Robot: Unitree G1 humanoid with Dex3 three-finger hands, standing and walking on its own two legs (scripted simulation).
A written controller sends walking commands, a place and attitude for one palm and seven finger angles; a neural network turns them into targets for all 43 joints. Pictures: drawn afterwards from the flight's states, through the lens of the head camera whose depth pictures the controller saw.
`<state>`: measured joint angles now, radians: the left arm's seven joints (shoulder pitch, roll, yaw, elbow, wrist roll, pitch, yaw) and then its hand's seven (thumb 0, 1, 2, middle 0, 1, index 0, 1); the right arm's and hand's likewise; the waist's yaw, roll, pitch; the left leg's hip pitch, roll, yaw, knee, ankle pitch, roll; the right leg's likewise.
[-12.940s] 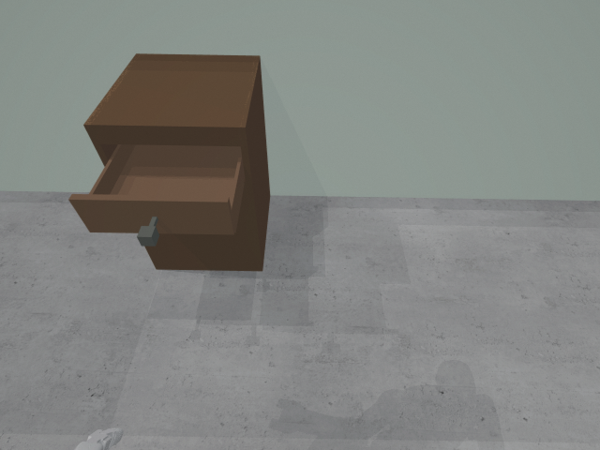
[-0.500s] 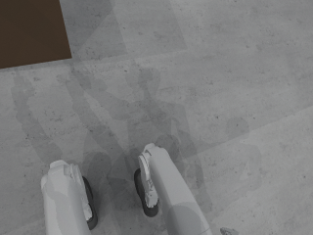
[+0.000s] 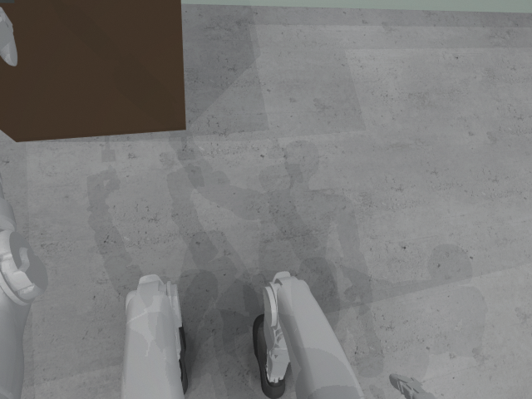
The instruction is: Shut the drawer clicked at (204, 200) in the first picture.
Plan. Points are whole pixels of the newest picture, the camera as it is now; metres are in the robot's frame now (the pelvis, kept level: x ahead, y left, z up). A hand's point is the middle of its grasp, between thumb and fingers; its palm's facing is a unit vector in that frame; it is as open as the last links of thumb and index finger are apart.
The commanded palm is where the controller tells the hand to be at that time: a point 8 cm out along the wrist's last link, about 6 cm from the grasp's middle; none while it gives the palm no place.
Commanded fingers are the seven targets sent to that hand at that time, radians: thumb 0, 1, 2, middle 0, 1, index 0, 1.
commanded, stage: draw the hand back to the body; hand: left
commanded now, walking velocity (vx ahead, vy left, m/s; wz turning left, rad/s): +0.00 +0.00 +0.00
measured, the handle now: out of the picture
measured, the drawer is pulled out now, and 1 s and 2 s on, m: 0.00 0.00 0.00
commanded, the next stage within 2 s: step back with the hand held close in 1.32 s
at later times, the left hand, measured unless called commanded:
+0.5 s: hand out of the picture +0.38 +0.27 +0.19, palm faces +0.16 -0.98 -0.10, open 3.3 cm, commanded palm +0.34 +0.31 +0.22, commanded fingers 0.00 0.90 0.90 -1.40 -1.60 -1.40 -1.60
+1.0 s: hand out of the picture +0.25 +0.26 +0.35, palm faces +0.43 -0.83 -0.34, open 3.3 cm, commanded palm +0.20 +0.30 +0.38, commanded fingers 0.00 0.90 0.90 -1.40 -1.60 -1.40 -1.60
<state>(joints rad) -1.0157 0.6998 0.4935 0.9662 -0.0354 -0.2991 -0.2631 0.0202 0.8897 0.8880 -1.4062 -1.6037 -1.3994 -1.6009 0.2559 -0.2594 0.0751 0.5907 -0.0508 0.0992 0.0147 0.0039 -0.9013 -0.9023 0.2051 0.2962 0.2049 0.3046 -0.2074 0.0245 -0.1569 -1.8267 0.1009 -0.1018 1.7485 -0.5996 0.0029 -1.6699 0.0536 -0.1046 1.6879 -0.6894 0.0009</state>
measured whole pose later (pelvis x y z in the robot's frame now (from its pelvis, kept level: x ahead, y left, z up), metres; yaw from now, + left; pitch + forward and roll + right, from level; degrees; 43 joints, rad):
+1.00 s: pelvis +0.07 +0.00 +0.23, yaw +8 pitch +0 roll +0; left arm 0.42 0.34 0.20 -0.27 -0.10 -0.02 0.11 0.02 0.89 0.89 -1.40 -1.60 -1.40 -1.60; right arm 0.21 -0.22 0.05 0.51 0.04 -0.01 -0.09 0.01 -0.90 -0.90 0.20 0.30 0.20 0.30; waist 0.03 0.06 -0.07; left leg -0.30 0.03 0.03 0.61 -0.31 -0.01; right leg -0.19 -0.01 -0.02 0.57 -0.38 0.00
